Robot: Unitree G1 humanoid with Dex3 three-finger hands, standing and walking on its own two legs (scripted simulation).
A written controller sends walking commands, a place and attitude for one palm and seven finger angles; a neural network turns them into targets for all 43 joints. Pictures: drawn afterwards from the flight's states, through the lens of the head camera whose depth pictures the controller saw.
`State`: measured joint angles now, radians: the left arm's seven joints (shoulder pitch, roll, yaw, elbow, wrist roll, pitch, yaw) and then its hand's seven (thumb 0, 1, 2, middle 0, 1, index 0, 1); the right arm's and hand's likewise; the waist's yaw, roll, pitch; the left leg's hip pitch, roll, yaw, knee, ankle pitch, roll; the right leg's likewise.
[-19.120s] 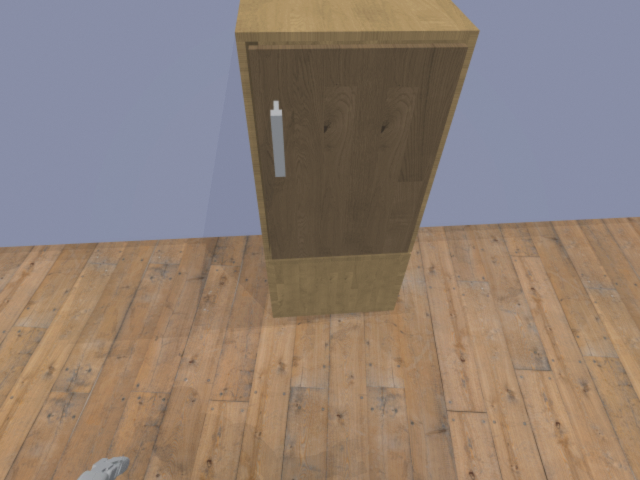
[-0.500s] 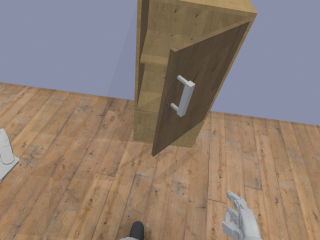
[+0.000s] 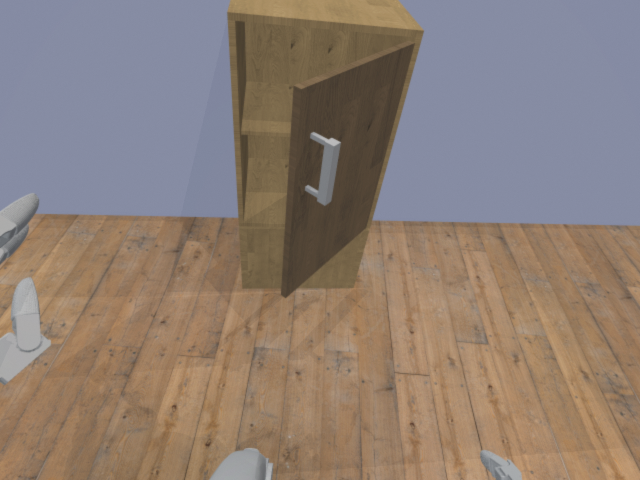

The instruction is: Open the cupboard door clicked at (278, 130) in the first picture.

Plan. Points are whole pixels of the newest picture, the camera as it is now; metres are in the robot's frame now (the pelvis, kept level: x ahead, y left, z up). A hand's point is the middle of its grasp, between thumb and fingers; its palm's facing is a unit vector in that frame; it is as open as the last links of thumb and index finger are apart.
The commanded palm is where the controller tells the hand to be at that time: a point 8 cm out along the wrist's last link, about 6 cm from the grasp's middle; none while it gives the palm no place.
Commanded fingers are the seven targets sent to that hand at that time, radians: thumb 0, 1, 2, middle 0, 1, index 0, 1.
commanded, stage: stop stepping back and stand still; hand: left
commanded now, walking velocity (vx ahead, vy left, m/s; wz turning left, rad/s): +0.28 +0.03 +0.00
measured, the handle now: (320, 169) +0.69 +0.05 +0.02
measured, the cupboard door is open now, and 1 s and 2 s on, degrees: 46 46 46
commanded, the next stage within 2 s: let the arm hang, fingers relaxed in 1.40 s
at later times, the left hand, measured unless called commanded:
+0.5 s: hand out of the picture +0.13 +0.27 +0.19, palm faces +0.52 -0.70 -0.49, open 7.4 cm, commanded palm +0.08 +0.30 +0.19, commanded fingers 0.00 0.90 0.90 -0.20 -0.30 -0.20 -0.30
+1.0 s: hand out of the picture +0.17 +0.29 +0.17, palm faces +0.44 -0.75 -0.50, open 7.4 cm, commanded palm +0.11 +0.33 +0.19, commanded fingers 0.00 0.90 0.90 -0.20 -0.30 -0.20 -0.30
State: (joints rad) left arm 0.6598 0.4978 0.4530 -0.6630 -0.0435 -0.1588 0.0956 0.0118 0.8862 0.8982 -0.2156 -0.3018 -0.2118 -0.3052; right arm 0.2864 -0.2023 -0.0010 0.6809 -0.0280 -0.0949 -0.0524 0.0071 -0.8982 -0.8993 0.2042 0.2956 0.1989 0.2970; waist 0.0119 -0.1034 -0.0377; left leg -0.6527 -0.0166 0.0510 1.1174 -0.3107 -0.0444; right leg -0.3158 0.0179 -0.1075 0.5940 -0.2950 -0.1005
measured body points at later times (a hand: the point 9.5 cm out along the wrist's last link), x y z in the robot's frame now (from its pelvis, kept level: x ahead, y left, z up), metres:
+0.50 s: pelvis -0.04 +0.00 +0.00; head -0.05 -0.01 +0.45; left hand +0.10 +0.31 +0.21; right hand +0.11 -0.22 -0.11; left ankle -0.05 +0.14 -0.67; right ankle -0.01 -0.07 -0.73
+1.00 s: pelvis -0.02 +0.02 +0.01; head +0.00 +0.01 +0.46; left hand +0.14 +0.33 +0.19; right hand +0.17 -0.20 -0.08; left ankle -0.01 +0.14 -0.73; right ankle -0.01 -0.07 -0.73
